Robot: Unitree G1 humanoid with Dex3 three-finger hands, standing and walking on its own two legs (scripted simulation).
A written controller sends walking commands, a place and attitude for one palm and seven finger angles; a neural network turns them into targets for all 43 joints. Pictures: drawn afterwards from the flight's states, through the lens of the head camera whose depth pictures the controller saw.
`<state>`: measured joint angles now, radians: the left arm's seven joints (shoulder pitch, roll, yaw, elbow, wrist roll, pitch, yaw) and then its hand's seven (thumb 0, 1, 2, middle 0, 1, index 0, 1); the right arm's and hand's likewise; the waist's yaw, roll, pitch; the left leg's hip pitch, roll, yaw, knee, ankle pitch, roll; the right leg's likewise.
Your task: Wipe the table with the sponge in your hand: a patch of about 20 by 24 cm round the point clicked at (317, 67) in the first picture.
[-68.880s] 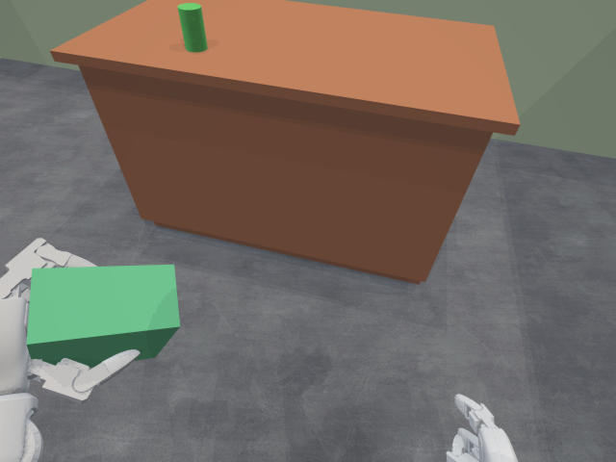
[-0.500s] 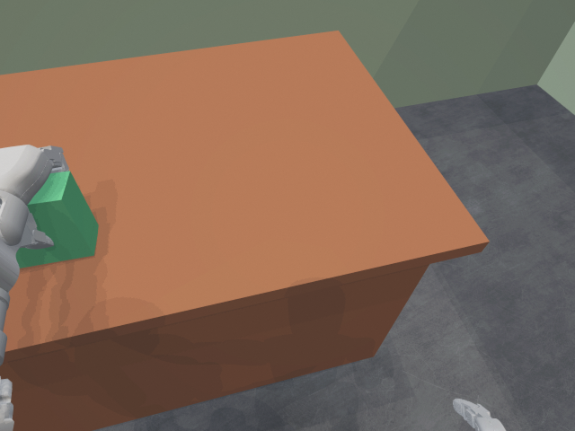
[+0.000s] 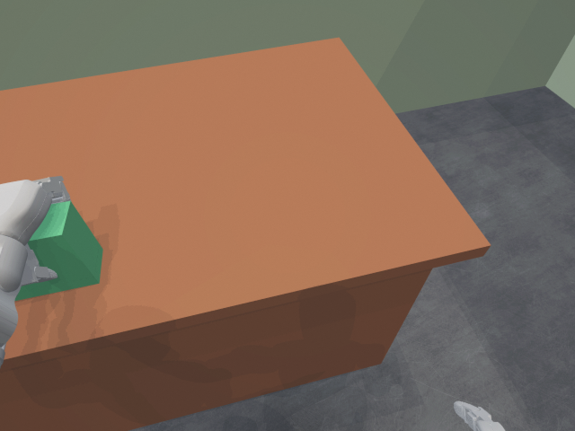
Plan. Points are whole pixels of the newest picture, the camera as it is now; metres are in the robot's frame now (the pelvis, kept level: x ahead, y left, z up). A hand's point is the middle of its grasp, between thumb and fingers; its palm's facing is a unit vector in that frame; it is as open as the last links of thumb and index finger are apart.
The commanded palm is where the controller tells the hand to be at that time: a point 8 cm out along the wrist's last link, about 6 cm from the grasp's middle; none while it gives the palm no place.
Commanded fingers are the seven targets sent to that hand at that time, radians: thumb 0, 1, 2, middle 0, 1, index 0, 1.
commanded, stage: wipe back along the first lane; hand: left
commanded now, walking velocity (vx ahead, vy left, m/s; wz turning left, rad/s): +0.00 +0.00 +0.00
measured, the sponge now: (42, 260) +0.30 +0.38 +0.07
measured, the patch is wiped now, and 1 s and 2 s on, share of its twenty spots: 0.90 0.90 0.90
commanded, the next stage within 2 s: lift the sponge slowly off the table in 0.48 s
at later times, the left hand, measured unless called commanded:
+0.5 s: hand (30, 268) +0.26 +0.35 +0.12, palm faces +0.00 -0.02 -1.00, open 10.5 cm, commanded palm +0.22 +0.33 +0.15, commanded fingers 0.00 0.10 1.30 -1.20 -1.60 -1.20 -1.60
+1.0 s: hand (30, 277) +0.25 +0.34 +0.12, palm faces -0.04 -0.01 -1.00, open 10.5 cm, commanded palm +0.22 +0.34 +0.18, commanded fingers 0.00 0.10 1.30 -1.20 -1.60 -1.20 -1.60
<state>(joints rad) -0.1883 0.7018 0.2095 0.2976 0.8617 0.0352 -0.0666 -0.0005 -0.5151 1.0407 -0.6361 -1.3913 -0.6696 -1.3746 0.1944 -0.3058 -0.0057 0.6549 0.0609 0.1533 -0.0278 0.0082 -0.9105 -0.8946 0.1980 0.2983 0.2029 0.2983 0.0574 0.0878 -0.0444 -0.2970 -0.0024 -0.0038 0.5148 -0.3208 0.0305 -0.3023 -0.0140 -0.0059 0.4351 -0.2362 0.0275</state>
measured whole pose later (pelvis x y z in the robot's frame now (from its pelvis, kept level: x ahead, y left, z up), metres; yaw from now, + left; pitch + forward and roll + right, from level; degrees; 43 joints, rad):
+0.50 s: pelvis +0.00 +0.00 +0.00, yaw +1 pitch +3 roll -2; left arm -0.02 0.63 0.15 0.02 0.86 0.17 -0.07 0.00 -0.51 1.04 -0.64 -1.39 -0.67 -1.38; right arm 0.11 -0.28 0.03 0.61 0.05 0.11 -0.03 0.01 -0.91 -0.89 0.20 0.30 0.20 0.30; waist 0.10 0.09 -0.03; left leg -0.24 -0.01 -0.02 0.50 -0.32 0.03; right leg -0.24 -0.02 -0.02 0.42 -0.24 0.03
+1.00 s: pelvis +0.00 -0.01 +0.00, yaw +1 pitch +2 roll -1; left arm 0.06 0.68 0.17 -0.07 0.83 0.15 -0.11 0.00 -0.53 1.04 -0.66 -1.36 -0.69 -1.35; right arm 0.13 -0.30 0.02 0.62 0.04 0.10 -0.06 0.01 -0.91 -0.89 0.20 0.30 0.20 0.30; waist 0.10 0.09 0.00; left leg -0.21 0.00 -0.02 0.48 -0.31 0.02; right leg -0.21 -0.01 -0.02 0.40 -0.23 0.02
